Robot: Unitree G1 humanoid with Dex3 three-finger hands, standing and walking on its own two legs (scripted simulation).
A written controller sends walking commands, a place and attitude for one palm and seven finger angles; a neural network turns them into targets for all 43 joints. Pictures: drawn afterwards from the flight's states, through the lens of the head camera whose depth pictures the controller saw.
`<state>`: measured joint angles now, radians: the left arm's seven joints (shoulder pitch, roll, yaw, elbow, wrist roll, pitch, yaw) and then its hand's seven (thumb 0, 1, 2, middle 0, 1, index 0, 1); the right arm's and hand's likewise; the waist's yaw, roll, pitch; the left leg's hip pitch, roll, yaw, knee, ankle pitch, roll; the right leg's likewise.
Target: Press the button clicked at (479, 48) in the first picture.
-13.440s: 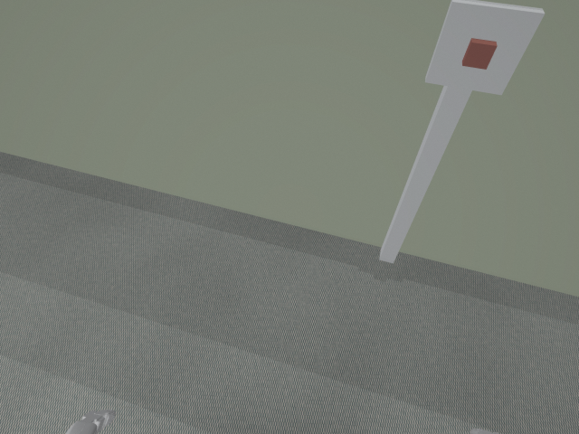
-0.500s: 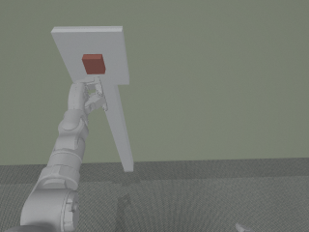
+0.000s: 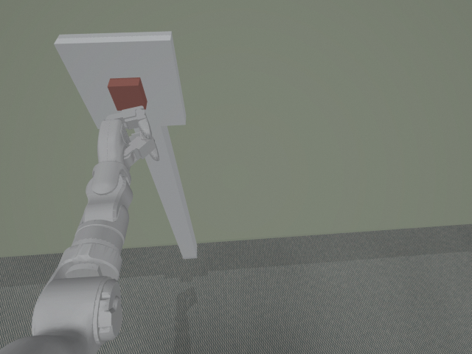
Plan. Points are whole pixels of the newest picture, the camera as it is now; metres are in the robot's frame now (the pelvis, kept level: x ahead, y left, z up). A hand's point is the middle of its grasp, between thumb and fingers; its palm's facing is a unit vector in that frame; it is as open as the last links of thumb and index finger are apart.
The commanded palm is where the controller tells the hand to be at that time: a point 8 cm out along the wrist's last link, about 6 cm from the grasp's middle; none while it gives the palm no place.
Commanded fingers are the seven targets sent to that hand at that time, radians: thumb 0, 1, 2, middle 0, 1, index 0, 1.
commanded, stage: aim a knuckle at the button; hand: left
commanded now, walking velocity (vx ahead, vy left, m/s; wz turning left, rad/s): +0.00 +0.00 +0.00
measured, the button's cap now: (128, 93) +0.54 +0.18 +0.15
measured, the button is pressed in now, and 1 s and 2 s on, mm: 0 7 10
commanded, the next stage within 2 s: press the button with the knuckle in 0.30 s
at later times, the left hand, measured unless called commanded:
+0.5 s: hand (154, 143) +0.44 +0.13 +0.11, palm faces +0.05 -1.00 +0.00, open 3.1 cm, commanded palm +0.42 +0.19 +0.12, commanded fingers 0.00 0.90 0.90 -1.30 -1.50 -1.30 -1.50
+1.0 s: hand (155, 124) +0.49 +0.14 +0.12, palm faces +0.05 -1.00 -0.01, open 3.2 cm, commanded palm +0.47 +0.19 +0.12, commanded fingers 0.00 0.90 0.90 -1.30 -1.50 -1.30 -1.50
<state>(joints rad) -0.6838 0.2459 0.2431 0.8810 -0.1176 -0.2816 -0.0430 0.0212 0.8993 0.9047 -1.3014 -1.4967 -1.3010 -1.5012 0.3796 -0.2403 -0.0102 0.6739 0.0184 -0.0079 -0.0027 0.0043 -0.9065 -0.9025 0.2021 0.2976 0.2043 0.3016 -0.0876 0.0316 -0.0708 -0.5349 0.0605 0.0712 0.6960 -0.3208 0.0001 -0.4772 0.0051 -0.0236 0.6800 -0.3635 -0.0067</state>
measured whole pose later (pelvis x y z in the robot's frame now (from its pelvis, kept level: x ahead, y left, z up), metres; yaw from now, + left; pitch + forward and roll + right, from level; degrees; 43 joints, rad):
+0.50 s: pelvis -0.01 +0.00 +0.00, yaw +1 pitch +9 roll -1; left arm -0.75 0.23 0.20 0.96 -0.11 -0.28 -0.03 0.02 0.90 0.90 -1.30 -1.50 -1.30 -1.50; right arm 0.33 -0.24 0.00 0.66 0.02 -0.02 -0.01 0.00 -0.91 -0.90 0.20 0.30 0.21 0.30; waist -0.08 0.02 -0.07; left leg -0.55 0.05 0.05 0.72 -0.31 0.00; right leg -0.49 0.00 -0.04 0.70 -0.37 -0.01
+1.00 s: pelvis -0.01 +0.00 -0.01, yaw +1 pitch +12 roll -1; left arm -0.94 0.33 0.29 1.16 -0.07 -0.32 -0.05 0.03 0.88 0.91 -1.30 -1.50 -1.34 -1.50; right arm 0.40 -0.26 0.00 0.69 0.00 0.00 0.00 0.00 -0.91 -0.90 0.20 0.30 0.21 0.30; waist -0.13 0.03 -0.06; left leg -0.64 0.06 0.05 0.75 -0.32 0.00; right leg -0.57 0.00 -0.04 0.73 -0.37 -0.01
